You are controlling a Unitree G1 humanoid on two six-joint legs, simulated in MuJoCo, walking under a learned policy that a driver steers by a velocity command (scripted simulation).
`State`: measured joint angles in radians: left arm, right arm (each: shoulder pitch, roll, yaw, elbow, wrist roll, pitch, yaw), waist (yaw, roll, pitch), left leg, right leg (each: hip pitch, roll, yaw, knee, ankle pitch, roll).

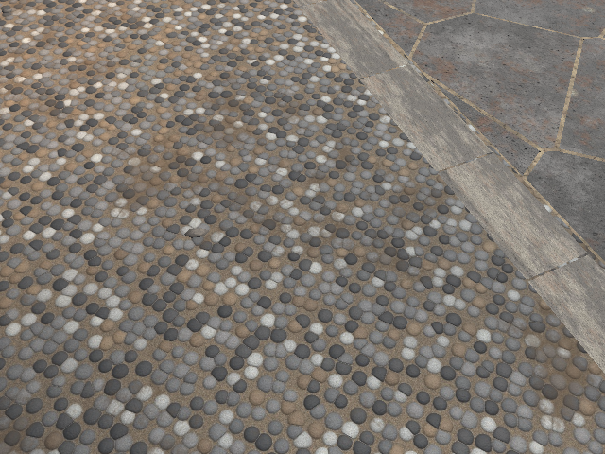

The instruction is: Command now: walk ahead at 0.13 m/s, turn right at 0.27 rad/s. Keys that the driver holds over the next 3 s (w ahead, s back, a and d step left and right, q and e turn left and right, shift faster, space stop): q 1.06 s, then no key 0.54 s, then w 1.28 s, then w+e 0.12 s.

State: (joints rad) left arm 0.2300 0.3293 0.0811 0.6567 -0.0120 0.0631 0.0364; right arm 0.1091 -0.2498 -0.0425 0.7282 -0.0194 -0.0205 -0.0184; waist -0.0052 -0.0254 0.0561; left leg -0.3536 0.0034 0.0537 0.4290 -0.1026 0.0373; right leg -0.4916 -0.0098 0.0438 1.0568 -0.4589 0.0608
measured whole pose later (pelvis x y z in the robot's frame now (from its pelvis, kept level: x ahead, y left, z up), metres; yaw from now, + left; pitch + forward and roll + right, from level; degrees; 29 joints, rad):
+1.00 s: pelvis +0.06 -0.04 +0.00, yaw +30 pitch +1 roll +0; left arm 0.18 0.25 0.06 0.65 0.02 0.00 0.05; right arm 0.19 -0.34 -0.10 0.69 0.02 0.07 -0.01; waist 0.01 0.04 0.05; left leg -0.51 0.01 -0.05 1.03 -0.39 -0.11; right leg -0.24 -0.03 -0.07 0.44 -0.22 -0.01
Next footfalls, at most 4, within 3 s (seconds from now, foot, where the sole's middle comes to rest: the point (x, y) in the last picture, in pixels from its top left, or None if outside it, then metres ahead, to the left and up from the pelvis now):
0.12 right None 0.08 -0.14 -0.77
0.76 right None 0.16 -0.13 -0.77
1.16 left None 0.01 0.10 -0.77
1.54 right None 0.15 -0.10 -0.77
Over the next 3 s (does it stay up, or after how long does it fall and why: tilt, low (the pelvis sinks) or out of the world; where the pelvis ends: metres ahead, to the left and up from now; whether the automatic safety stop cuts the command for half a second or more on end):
stays up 0.53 0.31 0.00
